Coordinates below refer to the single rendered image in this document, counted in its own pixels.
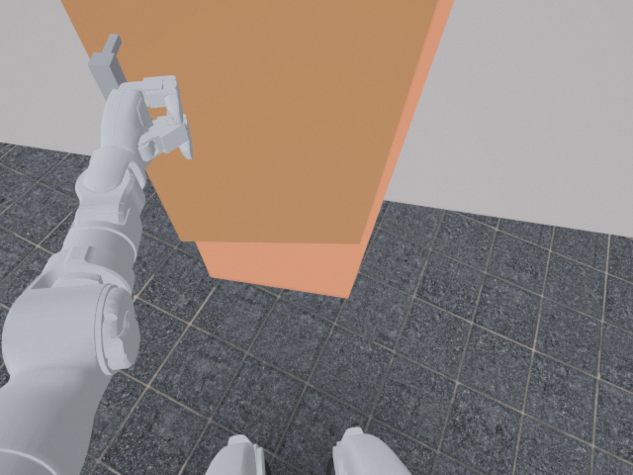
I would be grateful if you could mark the left robot forearm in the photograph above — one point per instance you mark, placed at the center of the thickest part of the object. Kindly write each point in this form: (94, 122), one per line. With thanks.
(102, 243)

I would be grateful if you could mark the left robot hand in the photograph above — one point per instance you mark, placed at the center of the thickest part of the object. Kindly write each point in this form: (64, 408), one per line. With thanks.
(126, 122)

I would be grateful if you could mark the cupboard door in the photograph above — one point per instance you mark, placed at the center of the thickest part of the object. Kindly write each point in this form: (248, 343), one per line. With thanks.
(292, 105)

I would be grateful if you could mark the robot left shin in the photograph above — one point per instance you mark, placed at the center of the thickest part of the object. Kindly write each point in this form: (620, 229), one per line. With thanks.
(238, 439)

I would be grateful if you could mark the right robot thigh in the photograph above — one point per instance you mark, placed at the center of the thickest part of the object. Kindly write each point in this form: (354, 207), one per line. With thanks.
(365, 454)

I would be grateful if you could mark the left robot upper arm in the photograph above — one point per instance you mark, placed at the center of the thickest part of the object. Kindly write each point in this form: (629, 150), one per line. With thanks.
(63, 346)

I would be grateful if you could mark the handle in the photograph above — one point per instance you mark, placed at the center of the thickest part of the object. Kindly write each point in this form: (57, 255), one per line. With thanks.
(105, 67)

